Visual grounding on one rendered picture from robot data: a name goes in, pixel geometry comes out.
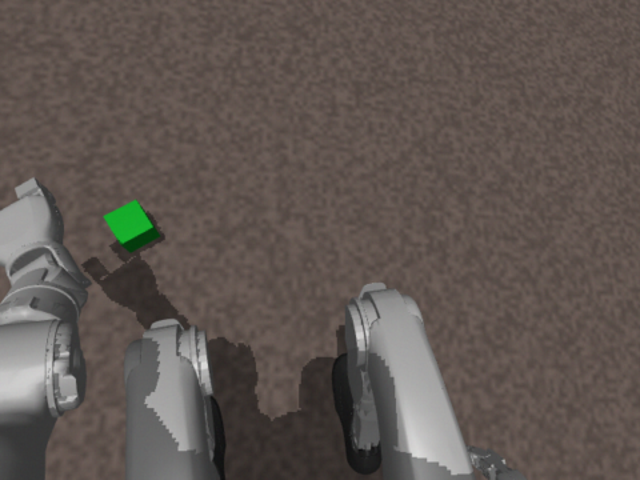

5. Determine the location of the left robot hand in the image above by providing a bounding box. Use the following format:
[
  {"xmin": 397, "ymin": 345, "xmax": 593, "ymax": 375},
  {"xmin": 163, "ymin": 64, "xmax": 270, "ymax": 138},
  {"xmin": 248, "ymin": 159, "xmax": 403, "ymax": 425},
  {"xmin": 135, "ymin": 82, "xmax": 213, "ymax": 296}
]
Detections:
[{"xmin": 0, "ymin": 177, "xmax": 92, "ymax": 289}]

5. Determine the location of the right robot foot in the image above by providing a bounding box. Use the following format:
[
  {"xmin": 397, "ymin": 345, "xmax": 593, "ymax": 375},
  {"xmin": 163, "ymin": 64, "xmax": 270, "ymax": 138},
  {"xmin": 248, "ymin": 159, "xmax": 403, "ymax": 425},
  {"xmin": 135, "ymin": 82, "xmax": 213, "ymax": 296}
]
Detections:
[{"xmin": 332, "ymin": 353, "xmax": 382, "ymax": 475}]

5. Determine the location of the left robot arm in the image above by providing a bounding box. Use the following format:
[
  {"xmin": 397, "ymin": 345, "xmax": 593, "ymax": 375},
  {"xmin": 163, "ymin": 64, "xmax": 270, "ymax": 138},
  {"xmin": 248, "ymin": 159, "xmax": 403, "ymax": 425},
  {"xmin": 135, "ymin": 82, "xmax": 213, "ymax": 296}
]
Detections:
[{"xmin": 0, "ymin": 241, "xmax": 88, "ymax": 480}]

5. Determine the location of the left robot foot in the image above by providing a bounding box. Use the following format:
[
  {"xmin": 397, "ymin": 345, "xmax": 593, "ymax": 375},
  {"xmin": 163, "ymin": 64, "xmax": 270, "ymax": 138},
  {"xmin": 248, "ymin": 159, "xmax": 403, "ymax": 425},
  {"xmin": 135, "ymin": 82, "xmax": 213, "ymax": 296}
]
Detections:
[{"xmin": 210, "ymin": 396, "xmax": 226, "ymax": 480}]

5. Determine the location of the right robot hand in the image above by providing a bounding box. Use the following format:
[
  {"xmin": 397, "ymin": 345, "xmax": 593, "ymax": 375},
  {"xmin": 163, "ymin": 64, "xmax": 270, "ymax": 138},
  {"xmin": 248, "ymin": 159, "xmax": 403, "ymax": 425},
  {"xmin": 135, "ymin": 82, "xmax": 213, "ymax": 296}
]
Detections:
[{"xmin": 466, "ymin": 445, "xmax": 527, "ymax": 480}]

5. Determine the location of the cube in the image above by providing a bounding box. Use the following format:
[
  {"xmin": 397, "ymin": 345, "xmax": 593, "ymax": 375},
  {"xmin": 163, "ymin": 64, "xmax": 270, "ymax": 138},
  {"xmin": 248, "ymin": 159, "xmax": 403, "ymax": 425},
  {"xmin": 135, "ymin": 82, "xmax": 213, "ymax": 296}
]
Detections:
[{"xmin": 103, "ymin": 200, "xmax": 160, "ymax": 253}]

